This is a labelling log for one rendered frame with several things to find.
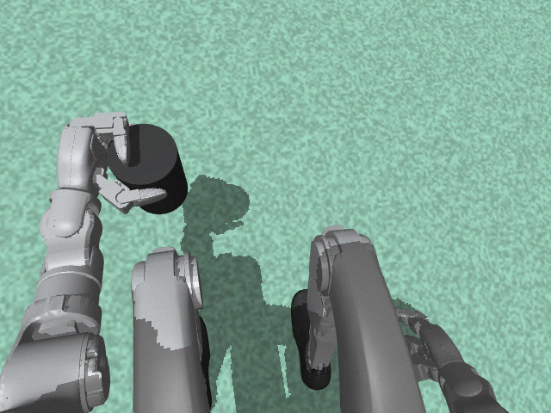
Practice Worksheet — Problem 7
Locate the left robot hand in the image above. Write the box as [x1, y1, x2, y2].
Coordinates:
[57, 112, 167, 214]

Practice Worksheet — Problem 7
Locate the can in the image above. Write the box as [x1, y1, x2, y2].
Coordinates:
[106, 124, 188, 214]

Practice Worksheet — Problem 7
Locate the left robot arm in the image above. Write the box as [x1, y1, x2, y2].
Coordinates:
[0, 188, 110, 413]

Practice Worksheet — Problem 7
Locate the right robot hand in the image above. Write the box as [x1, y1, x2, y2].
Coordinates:
[395, 308, 465, 383]

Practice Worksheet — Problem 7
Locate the right robot foot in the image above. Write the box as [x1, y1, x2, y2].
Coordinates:
[291, 289, 331, 391]

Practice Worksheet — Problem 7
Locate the right robot arm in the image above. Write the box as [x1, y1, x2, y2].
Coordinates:
[437, 361, 509, 413]

